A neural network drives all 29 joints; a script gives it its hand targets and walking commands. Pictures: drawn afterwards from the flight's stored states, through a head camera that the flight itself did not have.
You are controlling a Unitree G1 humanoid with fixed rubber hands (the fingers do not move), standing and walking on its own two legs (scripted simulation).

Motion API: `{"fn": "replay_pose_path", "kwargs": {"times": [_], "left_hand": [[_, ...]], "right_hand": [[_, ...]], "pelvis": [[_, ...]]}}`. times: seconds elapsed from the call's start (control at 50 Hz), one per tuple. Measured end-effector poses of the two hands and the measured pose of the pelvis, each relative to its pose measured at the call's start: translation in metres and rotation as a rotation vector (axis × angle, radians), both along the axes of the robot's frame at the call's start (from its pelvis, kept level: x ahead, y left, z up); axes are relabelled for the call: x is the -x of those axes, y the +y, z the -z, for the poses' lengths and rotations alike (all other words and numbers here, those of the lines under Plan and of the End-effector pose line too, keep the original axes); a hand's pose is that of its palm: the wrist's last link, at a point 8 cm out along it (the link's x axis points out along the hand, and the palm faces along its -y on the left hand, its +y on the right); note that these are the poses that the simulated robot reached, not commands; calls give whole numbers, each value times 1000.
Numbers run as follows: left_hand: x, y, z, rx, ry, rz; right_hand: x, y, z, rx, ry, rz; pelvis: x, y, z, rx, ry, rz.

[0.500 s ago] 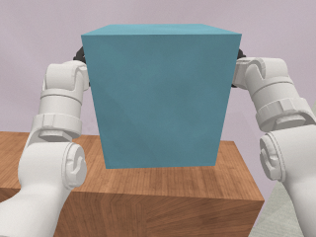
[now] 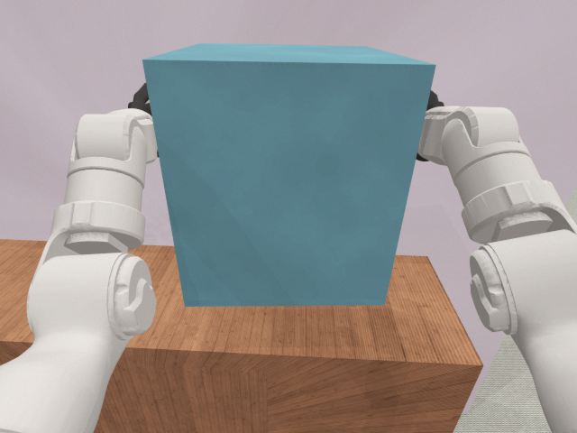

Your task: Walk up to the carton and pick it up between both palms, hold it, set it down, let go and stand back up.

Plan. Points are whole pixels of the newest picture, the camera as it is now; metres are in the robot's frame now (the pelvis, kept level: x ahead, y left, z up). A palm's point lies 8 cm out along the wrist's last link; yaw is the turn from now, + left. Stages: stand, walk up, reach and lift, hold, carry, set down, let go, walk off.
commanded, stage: hold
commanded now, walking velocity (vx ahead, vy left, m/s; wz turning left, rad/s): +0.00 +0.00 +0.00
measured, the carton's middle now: (284, 163) +0.41 +0.02 +0.29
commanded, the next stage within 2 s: set down in 0.66 s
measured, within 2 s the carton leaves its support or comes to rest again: neither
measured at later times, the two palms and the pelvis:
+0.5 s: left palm (148, 137) +0.37 +0.19 +0.34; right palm (427, 127) +0.37 -0.16 +0.36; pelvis +0.00 +0.01 +0.00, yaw +0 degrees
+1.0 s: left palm (141, 87) +0.37 +0.19 +0.40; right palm (438, 96) +0.37 -0.17 +0.40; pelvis +0.01 +0.00 +0.00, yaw +1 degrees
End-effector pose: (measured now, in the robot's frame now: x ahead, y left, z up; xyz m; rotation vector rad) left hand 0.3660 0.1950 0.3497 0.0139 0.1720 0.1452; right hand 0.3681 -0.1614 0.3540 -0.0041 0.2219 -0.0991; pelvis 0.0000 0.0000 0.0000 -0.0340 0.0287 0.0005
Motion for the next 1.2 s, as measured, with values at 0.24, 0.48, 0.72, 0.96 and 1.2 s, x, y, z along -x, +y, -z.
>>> {"fn": "replay_pose_path", "kwargs": {"times": [0.24, 0.48, 0.72, 0.96, 1.2], "left_hand": [[-2, 9, 4, 5, -9, 3], [-7, 0, 9, -32, -2, 19], [-2, -10, 2, -20, -3, 6], [-5, -6, -45, 33, -95, 11], [-31, 5, -21, -6, -105, 41]], "right_hand": [[-2, 10, -4, 6, -9, 3], [-3, 1, -4, -1, -5, 21], [1, -9, 5, -18, -6, 11], [2, -6, -37, -32, -94, 20], [-19, 5, -22, 11, -112, 34]], "pelvis": [[-2, 2, 0, 2, -2, -9], [-3, 6, 0, 3, 0, -9], [-5, 2, 0, 0, -11, -8], [-6, -1, 0, -12, 4, -13], [-9, -3, -3, -19, -68, -25]]}}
